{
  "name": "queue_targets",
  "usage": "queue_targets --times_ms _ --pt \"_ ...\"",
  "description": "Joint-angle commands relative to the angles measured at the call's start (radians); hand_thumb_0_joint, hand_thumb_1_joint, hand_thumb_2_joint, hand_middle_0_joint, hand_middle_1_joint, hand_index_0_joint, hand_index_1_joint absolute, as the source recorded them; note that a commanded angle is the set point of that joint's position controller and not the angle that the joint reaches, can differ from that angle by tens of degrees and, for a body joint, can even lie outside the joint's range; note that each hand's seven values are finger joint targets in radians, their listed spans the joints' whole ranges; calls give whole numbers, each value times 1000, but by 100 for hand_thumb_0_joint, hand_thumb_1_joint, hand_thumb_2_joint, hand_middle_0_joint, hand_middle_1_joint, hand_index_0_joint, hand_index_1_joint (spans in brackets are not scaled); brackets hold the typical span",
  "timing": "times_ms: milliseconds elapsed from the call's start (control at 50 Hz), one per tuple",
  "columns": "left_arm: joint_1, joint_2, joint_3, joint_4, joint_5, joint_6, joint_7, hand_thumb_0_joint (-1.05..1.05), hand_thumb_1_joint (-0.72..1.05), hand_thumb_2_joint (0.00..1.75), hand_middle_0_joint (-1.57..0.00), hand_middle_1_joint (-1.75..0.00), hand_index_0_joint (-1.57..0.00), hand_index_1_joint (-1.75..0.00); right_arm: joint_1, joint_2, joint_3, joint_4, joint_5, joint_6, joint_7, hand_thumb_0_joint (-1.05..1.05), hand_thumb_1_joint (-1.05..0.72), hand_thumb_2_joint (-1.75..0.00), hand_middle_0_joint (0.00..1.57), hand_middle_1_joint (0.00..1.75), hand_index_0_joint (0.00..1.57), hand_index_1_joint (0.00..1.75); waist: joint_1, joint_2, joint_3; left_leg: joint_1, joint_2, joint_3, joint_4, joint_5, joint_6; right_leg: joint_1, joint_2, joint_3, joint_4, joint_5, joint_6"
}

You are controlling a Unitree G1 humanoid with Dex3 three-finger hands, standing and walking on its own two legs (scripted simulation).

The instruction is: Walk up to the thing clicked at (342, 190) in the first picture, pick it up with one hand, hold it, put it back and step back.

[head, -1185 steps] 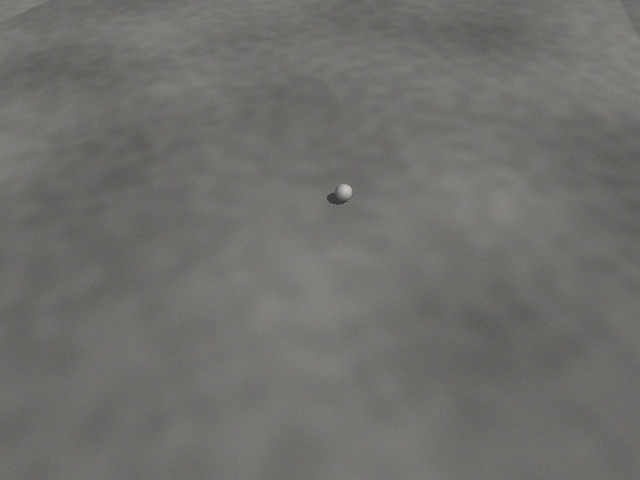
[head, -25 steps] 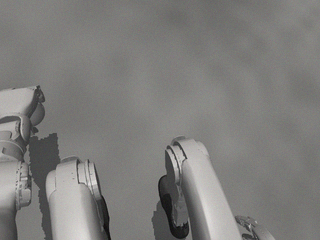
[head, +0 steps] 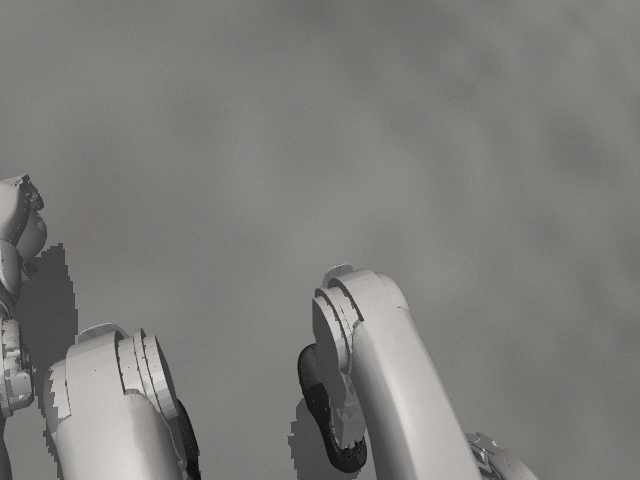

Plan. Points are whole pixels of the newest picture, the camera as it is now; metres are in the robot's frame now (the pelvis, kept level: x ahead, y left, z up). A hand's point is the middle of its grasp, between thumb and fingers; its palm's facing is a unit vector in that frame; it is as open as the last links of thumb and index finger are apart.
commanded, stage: rest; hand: left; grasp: from above
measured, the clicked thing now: (7, 233) +0.45 +0.30 -0.21
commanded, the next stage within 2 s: open in 1.30 s
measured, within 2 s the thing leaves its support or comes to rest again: rests again in 1.10 s
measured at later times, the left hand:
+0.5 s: hand (21, 243) +0.44 +0.29 -0.23, palm faces -0.44 -0.13 -0.89, open 10.0 cm
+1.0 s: hand (27, 243) +0.45 +0.29 -0.25, palm faces -0.44 -0.13 -0.89, open 10.0 cm
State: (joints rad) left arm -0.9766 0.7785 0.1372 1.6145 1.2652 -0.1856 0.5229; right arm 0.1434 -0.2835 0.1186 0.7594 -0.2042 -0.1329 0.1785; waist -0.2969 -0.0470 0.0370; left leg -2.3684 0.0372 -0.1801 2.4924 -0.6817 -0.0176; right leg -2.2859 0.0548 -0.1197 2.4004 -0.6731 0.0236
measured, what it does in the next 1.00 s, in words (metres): stands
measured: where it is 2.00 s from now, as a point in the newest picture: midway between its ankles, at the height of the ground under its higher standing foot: (264, 457)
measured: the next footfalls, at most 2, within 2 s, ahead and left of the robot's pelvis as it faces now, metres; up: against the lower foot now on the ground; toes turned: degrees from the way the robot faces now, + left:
none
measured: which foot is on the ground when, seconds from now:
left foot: down 0.00-1.00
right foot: down 0.00-1.00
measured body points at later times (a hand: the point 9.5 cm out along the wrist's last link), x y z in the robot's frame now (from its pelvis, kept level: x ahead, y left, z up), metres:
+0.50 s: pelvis +0.00 +0.00 -0.01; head +0.26 +0.10 +0.35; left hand +0.46 +0.30 -0.18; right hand +0.04 -0.26 -0.09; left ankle +0.07 +0.13 -0.27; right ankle +0.10 -0.11 -0.27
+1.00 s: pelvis +0.00 +0.01 -0.01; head +0.27 +0.11 +0.34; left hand +0.47 +0.29 -0.19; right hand +0.03 -0.25 -0.07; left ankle +0.07 +0.13 -0.27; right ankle +0.10 -0.11 -0.27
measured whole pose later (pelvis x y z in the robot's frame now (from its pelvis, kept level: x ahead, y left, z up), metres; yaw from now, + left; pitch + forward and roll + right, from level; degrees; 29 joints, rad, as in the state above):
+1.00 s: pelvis +0.00 +0.01 -0.01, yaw -4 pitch +28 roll -12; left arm -1.01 0.92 0.16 1.75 1.28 -0.21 0.65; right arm 0.11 -0.32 0.23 0.73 -0.27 -0.25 0.28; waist -0.36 -0.11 0.13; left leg -2.36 0.04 -0.25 2.56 -0.71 -0.01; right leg -2.25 0.08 -0.17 2.41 -0.67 0.04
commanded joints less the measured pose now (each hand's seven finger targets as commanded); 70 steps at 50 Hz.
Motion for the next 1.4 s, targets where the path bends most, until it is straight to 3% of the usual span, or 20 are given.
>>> queue_targets --times_ms 0,20,140,160,200,220,240,280,380,420,500,620,680,720,820,860,900,920,940,1380 --pt "-293 265 34 -117 -1 -21 50 0 35 93 -72 -96 -75 -92 223 -283 -64 -4 -12 -18 2 0 -90 -89 20 30 20 30 -28 320 -650 451 -14 106 -205 164 45 386 32 -83 -240 231 -44" --pt "-275 284 61 -119 -2 -23 59 0 36 94 -73 -96 -75 -93 221 -285 -61 3 -13 -17 3 0 -90 -90 20 30 20 30 -15 338 -657 467 -13 102 -216 165 40 376 33 -95 -236 223 -50" --pt "-278 297 52 -112 17 -33 87 0 39 94 -75 -95 -78 -92 210 -296 -57 6 -29 -34 19 0 -90 -90 20 30 20 30 -29 375 -661 485 -7 95 -204 172 37 385 41 -101 -227 243 -47" --pt "-295 259 19 -118 5 -34 88 0 40 95 -76 -95 -79 -92 188 -290 -49 -11 -29 -41 24 0 -90 -90 20 30 20 30 -35 392 -648 481 -8 94 -198 174 35 371 40 -102 -221 243 -49" --pt "-284 295 34 -94 5 -31 100 0 39 93 -75 -95 -78 -92 191 -300 -44 -3 -32 -48 30 0 -90 -90 20 30 20 30 -36 364 -654 471 -3 89 -186 181 39 399 45 -99 -221 259 -44" --pt "-265 226 -17 -53 1 -24 101 0 39 90 -75 -93 -78 -90 184 -291 -33 0 -28 -53 36 0 -90 -90 20 30 20 30 -36 366 -626 465 -7 90 -194 155 39 371 45 -101 -224 234 -46" --pt "-301 317 44 -97 4 -27 113 0 43 88 -76 -94 -80 -90 196 -308 -41 3 -38 -57 39 0 -90 -90 20 30 20 30 -50 369 -637 471 -3 87 -185 176 39 390 46 -109 -222 258 -42" --pt "-237 331 81 -87 4 -17 127 0 43 90 -79 -91 -82 -88 201 -311 -39 9 -37 -55 40 0 -90 -90 20 30 20 30 -13 400 -659 502 -3 86 -202 199 32 395 44 -114 -213 267 -49" --pt "-302 278 19 -52 1 -10 125 0 42 92 -78 -91 -81 -88 168 -306 -29 -5 -45 -63 53 0 -90 -90 20 30 20 30 -60 385 -606 459 2 74 -183 166 39 367 51 -113 -215 254 -47" --pt "-272 308 40 -47 -7 -10 127 0 43 90 -78 -90 -81 -87 175 -320 -29 -9 -36 -68 51 0 -90 -90 20 30 20 30 -45 393 -602 472 0 72 -201 158 35 369 49 -119 -220 234 -49" --pt "-291 303 26 -11 4 -14 121 0 48 89 -83 -90 -86 -87 182 -316 -16 -3 -48 -78 62 0 -90 -90 20 30 20 30 -80 385 -568 467 1 66 -186 147 34 357 47 -130 -207 228 -47" --pt "-294 311 12 -10 4 -28 127 0 48 90 -83 -89 -86 -87 166 -325 -1 -9 -48 -99 72 0 -91 -90 20 30 20 30 -84 393 -565 488 4 59 -183 168 31 364 49 -138 -203 251 -45" --pt "-273 309 11 -10 -1 -32 145 0 48 89 -83 -89 -86 -86 149 -331 -1 -17 -46 -100 72 0 -91 -90 20 30 20 30 -61 409 -582 497 7 55 -196 166 27 373 58 -138 -213 246 -47" --pt "-297 339 25 -4 10 -30 153 0 48 89 -83 -88 -85 -86 178 -334 13 -6 -58 -105 81 0 -90 -90 20 30 20 30 -92 400 -582 498 8 56 -179 192 30 396 55 -142 -208 279 -41" --pt "-259 358 47 22 10 -22 172 0 51 90 -86 -87 -88 -85 152 -336 21 -11 -56 -110 85 0 -91 -90 20 30 20 30 -70 417 -568 498 12 48 -190 193 24 386 60 -148 -201 272 -45" --pt "-295 322 6 13 7 -23 167 0 50 90 -85 -89 -87 -86 141 -343 17 -21 -60 -115 87 0 -91 -90 20 30 20 30 -89 448 -551 502 13 45 -195 171 22 371 59 -150 -200 257 -47" --pt "-295 371 34 23 8 -20 168 0 51 89 -85 -87 -87 -85 165 -357 22 -18 -64 -115 89 0 -90 -90 20 30 20 30 -98 409 -547 476 10 46 -184 161 31 383 56 -149 -213 250 -42" --pt "-309 336 3 12 1 -22 165 0 49 90 -86 -85 -88 -84 138 -351 22 -27 -56 -120 89 0 -91 -90 20 30 20 30 -89 422 -538 478 11 44 -194 149 27 370 58 -146 -205 235 -47" --pt "-286 377 34 26 4 -21 171 0 51 90 -87 -87 -89 -85 150 -356 22 -16 -65 -118 89 0 -91 -90 20 30 20 30 -89 420 -547 482 12 46 -189 156 30 390 61 -147 -216 243 -44" --pt "-268 414 19 52 -2 -28 175 0 55 92 -90 -86 -91 -85 136 -373 64 -39 -63 -136 99 0 -91 -90 20 30 20 30 -103 416 -531 490 22 25 -179 200 26 430 70 -158 -208 289 -40"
